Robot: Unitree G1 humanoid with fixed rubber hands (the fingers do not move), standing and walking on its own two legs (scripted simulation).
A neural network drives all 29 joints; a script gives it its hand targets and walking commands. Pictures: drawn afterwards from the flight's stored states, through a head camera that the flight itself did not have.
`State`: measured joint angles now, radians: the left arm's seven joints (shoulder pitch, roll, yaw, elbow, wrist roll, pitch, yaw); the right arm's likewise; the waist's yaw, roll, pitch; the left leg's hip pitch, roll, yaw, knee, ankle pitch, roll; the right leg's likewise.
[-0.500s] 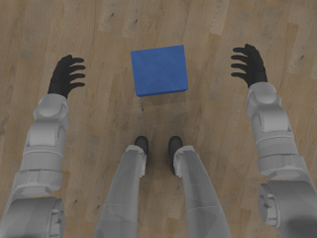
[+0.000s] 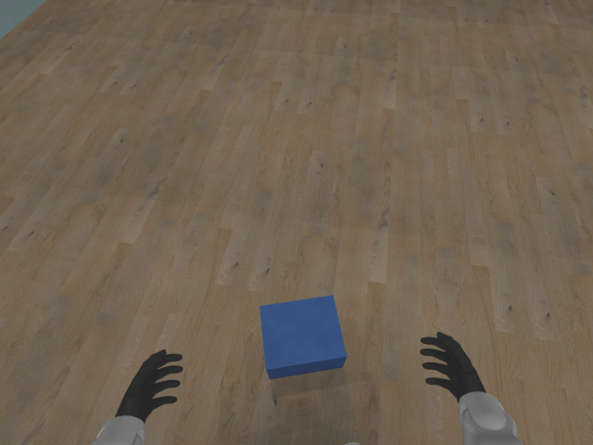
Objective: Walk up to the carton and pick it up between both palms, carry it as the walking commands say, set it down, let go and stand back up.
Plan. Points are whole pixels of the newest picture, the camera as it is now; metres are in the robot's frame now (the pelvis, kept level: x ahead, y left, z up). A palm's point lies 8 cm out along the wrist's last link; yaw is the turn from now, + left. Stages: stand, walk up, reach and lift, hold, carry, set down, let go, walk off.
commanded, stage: let go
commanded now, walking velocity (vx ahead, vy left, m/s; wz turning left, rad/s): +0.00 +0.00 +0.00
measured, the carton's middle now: (301, 337) +0.46 +0.01 -0.69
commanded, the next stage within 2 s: stand in 0.56 s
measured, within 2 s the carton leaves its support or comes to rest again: neither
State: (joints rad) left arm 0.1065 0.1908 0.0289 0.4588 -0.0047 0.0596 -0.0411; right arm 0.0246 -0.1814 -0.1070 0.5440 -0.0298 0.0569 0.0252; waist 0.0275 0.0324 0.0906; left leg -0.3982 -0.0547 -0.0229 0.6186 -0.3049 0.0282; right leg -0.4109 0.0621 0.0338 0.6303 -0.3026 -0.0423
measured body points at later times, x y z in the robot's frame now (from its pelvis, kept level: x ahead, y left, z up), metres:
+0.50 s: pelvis +0.02 -0.01 +0.01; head +0.02 -0.01 +0.46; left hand +0.19 +0.22 -0.06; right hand +0.19 -0.24 -0.07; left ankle +0.00 +0.10 -0.73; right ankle +0.01 -0.09 -0.73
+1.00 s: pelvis +0.04 +0.00 +0.01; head -0.01 +0.00 +0.46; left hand +0.17 +0.30 -0.07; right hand +0.21 -0.28 -0.05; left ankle +0.00 +0.10 -0.73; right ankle +0.01 -0.09 -0.73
